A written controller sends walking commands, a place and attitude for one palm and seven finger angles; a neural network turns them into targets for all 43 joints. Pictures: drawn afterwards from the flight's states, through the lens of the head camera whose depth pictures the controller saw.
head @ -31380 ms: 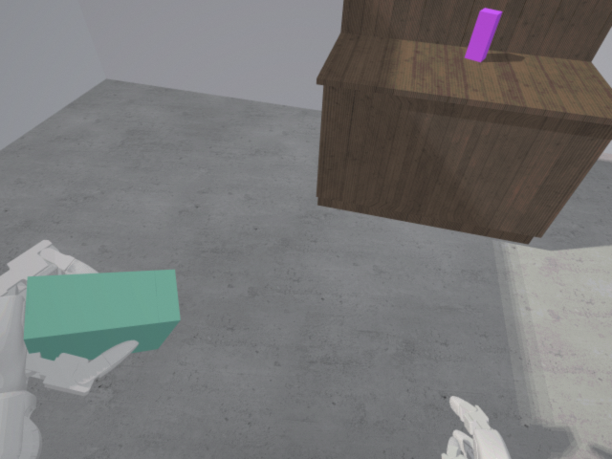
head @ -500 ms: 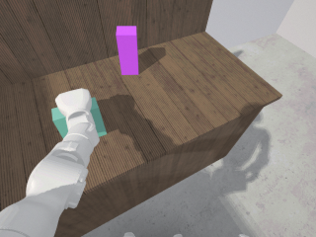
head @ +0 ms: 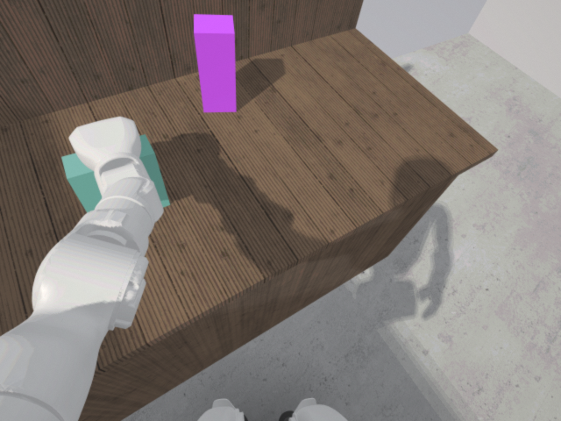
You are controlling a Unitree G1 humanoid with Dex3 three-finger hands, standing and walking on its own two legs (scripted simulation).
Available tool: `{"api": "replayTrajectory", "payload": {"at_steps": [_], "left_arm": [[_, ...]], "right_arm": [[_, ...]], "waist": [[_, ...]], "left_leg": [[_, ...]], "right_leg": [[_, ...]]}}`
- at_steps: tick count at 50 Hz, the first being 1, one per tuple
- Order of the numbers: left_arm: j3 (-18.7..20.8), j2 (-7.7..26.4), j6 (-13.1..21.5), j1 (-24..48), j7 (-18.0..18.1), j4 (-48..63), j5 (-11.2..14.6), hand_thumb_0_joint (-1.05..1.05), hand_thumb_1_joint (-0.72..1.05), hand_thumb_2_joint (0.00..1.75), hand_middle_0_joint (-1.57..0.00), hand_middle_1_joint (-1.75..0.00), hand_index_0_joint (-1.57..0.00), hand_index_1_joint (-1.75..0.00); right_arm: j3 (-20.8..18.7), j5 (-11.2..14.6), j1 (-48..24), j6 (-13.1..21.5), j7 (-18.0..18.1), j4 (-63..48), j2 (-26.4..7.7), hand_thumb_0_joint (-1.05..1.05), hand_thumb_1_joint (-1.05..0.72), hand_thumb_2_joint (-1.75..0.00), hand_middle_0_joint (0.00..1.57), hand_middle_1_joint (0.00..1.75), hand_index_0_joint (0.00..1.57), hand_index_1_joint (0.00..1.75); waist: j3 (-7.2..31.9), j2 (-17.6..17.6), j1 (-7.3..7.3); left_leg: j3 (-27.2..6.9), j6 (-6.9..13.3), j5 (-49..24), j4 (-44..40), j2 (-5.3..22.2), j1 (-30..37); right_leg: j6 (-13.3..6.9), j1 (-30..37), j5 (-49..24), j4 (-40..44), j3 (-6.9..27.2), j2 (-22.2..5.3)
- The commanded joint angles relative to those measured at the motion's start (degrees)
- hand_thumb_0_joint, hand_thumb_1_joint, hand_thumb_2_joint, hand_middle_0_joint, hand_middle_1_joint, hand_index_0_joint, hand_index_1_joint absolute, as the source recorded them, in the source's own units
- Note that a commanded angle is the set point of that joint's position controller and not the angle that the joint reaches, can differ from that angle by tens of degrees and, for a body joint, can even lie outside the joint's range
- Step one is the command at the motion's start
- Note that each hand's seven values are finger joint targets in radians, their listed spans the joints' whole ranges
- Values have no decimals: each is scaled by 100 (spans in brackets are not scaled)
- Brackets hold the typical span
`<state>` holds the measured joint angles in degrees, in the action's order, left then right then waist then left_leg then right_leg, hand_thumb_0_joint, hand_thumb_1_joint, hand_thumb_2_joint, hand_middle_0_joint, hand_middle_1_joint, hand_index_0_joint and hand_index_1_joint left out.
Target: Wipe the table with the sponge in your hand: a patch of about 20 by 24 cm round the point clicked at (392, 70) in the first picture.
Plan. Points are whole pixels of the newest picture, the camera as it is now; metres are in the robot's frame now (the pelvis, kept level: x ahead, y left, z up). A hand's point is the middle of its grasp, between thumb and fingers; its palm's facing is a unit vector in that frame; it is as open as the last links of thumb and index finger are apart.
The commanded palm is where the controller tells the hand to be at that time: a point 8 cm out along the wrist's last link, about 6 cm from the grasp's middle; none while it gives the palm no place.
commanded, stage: wipe back along the third lane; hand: left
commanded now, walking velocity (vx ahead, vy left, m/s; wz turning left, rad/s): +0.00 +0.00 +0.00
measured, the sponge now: (124, 191) +0.48 +0.22 -0.01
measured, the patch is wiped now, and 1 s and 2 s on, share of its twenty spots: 1.00 1.00 1.00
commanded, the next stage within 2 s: slide back across to the middle lane in 1.86 s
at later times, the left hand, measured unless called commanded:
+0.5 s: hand (124, 183) +0.46 +0.21 +0.03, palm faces -0.06 -0.02 -1.00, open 9.4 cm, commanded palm +0.42 +0.17 +0.06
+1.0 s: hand (139, 218) +0.40 +0.18 +0.03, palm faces -0.06 -0.02 -1.00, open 9.4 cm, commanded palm +0.36 +0.15 +0.06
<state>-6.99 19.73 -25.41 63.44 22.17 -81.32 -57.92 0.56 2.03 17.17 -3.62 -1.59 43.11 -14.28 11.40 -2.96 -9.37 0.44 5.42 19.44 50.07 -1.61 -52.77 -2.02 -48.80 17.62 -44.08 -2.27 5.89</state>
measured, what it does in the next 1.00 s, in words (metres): stands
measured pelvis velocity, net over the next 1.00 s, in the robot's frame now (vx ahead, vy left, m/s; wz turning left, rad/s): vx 0.04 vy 0.00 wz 0.04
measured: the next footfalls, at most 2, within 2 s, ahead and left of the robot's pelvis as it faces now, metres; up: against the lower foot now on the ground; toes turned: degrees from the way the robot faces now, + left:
none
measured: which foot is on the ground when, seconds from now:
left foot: down 0.00-1.00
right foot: down 0.00-1.00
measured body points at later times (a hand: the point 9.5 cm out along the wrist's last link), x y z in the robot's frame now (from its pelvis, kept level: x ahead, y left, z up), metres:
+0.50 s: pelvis +0.04 +0.02 +0.02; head +0.09 +0.04 +0.47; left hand +0.46 +0.20 +0.08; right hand +0.15 -0.22 -0.10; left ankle +0.03 +0.05 -0.69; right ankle +0.02 -0.11 -0.69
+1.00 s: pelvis +0.04 +0.00 +0.03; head +0.05 +0.01 +0.48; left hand +0.40 +0.17 +0.08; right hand +0.22 -0.22 -0.08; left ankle +0.03 +0.05 -0.69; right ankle +0.02 -0.11 -0.69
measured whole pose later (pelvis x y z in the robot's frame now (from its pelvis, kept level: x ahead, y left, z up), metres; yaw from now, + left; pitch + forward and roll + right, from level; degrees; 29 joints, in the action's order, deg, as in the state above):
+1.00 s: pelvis +0.04 +0.00 +0.03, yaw +2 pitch +10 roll -2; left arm -23.1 4.4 -32.7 33.3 24.8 -53.5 -54.5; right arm -0.4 3.4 5.6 -15.4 -3.3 40.4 -12.2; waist 10.8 -1.5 1.2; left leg 0.0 5.1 18.1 36.7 -3.5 -28.9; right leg -2.4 -25.4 17.2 -32.2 -1.3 4.3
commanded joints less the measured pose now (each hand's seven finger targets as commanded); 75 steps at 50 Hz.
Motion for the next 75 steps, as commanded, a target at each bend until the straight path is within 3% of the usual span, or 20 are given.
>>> {"api": "replayTrajectory", "payload": {"at_steps": [1,2,6,10,12,21,23,24,27,31,33,36,38,42,46,50,56,60,65,75], "left_arm": [[-158,378,23,1402,155,657,-31,0,10,130,-120,-160,-120,-160],[-182,303,49,1205,161,749,34,0,10,130,-120,-160,-120,-160],[-268,-40,1,799,220,851,223,0,10,130,-120,-160,-120,-160],[-542,-454,-178,554,292,934,315,0,10,130,-120,-160,-120,-160],[-613,-649,-232,587,328,1037,410,0,10,130,-120,-160,-120,-160],[-887,-1358,-292,-91,295,1469,578,0,10,130,-120,-160,-120,-160],[-1174,-1677,-313,-339,274,1638,560,0,10,130,-120,-160,-120,-160],[-1019,-1511,-329,-408,295,1632,521,0,10,130,-120,-160,-120,-160],[-1207,-1726,-369,-551,300,1817,545,0,10,130,-120,-160,-120,-160],[-1188,-1728,-465,-1105,254,2222,570,0,10,130,-120,-160,-120,-160],[-1485,-1951,-554,-1301,202,2315,514,0,10,130,-120,-160,-120,-160],[-1275,-1731,-626,-1535,164,2564,571,0,10,130,-120,-160,-120,-160],[-1564,-1927,-692,-1691,121,2721,535,0,10,130,-120,-160,-120,-160],[-1390,-1674,-740,-1845,94,2914,496,0,10,130,-120,-160,-120,-160],[-1596,-1902,-730,-2041,48,3120,497,0,10,130,-120,-160,-120,-160],[-1523,-1710,-715,-2016,79,3098,466,0,10,130,-120,-160,-120,-160],[-1641,-1859,-597,-2013,96,3242,470,0,10,130,-120,-160,-120,-160],[-1547,-1711,-581,-2338,152,3183,436,0,10,130,-120,-160,-120,-160],[-1789,-1958,-569,-2667,154,3384,468,0,10,130,-120,-160,-120,-160],[-1749,-1789,-665,-3108,98,3790,530,0,10,130,-120,-160,-120,-160]], "right_arm": [[-416,-12,386,127,-36,-474,-959,0,-90,-90,20,30,20,30],[-410,-8,372,124,-59,-518,-946,0,-90,-90,20,30,20,30],[-430,28,240,44,-109,-480,-902,0,-90,-90,20,30,20,30],[-416,74,52,-43,-168,-486,-836,0,-90,-90,20,30,20,30],[-431,78,-38,-73,-190,-446,-806,0,-90,-90,20,30,20,30],[-458,93,-501,-331,-232,-565,-688,0,-90,-90,20,30,20,30],[-470,82,-600,-420,-255,-596,-654,0,-90,-90,20,30,20,30],[-480,75,-635,-463,-251,-571,-659,0,-90,-90,20,30,20,30],[-465,70,-807,-578,-253,-598,-624,0,-90,-90,20,30,20,30],[-453,83,-1051,-724,-266,-740,-598,0,-90,-90,20,30,20,30],[-459,72,-1118,-816,-284,-753,-585,0,-90,-90,20,30,20,30],[-430,92,-1310,-897,-251,-832,-591,0,-90,-90,20,30,20,30],[-403,107,-1401,-948,-242,-888,-575,0,-90,-90,20,30,20,30],[-375,117,-1547,-991,-186,-934,-592,0,-90,-90,20,30,20,30],[-364,142,-1698,-987,-164,-1017,-533,0,-90,-90,20,30,20,30],[-321,153,-1766,-971,-92,-1011,-544,0,-90,-90,20,30,20,30],[-314,189,-1898,-912,-70,-1076,-498,0,-90,-90,20,30,20,30],[-311,172,-1907,-886,-55,-1066,-523,0,-90,-90,20,30,20,30],[-317,196,-1989,-856,-103,-1141,-492,0,-90,-90,20,30,20,30],[-266,240,-2242,-876,-77,-1265,-476,0,-90,-90,20,30,20,30]], "waist": [[2031,60,9],[2091,-54,93],[1892,90,214],[1576,186,279],[1562,-1,305],[1607,378,489],[1587,355,507],[1548,410,541],[1475,405,571],[1676,459,741],[1479,458,697],[1464,620,809],[1286,506,794],[1178,590,871],[1161,604,900],[884,661,889],[813,663,916],[771,749,966],[749,781,1007],[450,862,1084]], "left_leg": [[-661,-309,-1097,-641,340,2183],[-669,-319,-1124,-664,330,2264],[-678,-356,-1201,-810,348,2368],[-699,-386,-1128,-1015,362,2511],[-717,-431,-1338,-1074,376,2768],[-732,-528,-2484,-1194,418,3357],[-735,-556,-2712,-1201,424,3560],[-713,-573,-2807,-1217,441,3581],[-701,-586,-3087,-1263,430,3710],[-595,-573,-3525,-1290,382,3725],[-654,-588,-3633,-1318,433,3873],[-560,-555,-3503,-1407,367,3770],[-528,-526,-3296,-1471,339,3765],[-478,-492,-2897,-1568,268,3633],[-444,-444,-2715,-1617,228,3607],[-369,-405,-1883,-1764,147,3386],[-373,-384,-1597,-1829,124,3324],[-305,-368,-1348,-1832,78,3225],[-289,-344,-1292,-1844,57,3242],[-217,-322,-948,-1923,-36,3123]], "right_leg": [[-102,500,-621,517,17,-70],[-105,508,-599,537,13,-53],[-122,642,-648,606,-21,-60],[-126,695,-569,742,-53,-54],[-150,672,-655,752,-77,-61],[-185,1225,-1317,890,-95,-108],[-177,1265,-1387,944,-99,-112],[-193,1335,-1450,966,-90,-118],[-209,1482,-1612,1011,-86,-133],[-237,2041,-2203,1041,-28,-185],[-230,1957,-2097,1084,-64,-188],[-262,2316,-2336,1162,-21,-205],[-265,2346,-2284,1216,-27,-213],[-306,2570,-2272,1283,7,-225],[-326,2688,-2301,1317,29,-241],[-325,2715,-1853,1464,101,-242],[-344,2709,-1586,1508,137,-250],[-326,2785,-1457,1571,225,-257],[-332,2853,-1457,1578,243,-263],[-303,3023,-1218,1766,459,-309]]}}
